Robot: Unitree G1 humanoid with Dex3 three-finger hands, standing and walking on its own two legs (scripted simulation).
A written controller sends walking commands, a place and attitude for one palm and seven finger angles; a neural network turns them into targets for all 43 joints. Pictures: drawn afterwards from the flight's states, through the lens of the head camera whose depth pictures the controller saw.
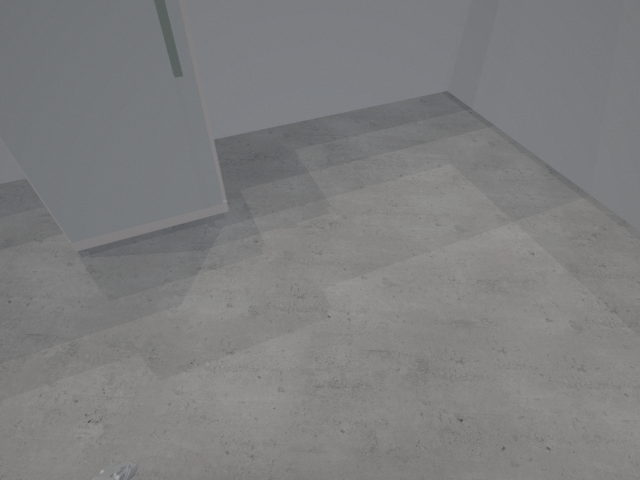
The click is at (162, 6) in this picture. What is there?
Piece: fridge door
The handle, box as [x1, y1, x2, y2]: [154, 0, 182, 77]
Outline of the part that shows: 154,0 174,76 181,76 181,69 164,0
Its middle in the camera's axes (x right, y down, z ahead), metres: -0.46 -0.67 +1.08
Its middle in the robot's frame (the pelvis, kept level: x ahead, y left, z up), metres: +1.24 +0.52 +0.13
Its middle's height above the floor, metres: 0.90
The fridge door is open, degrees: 0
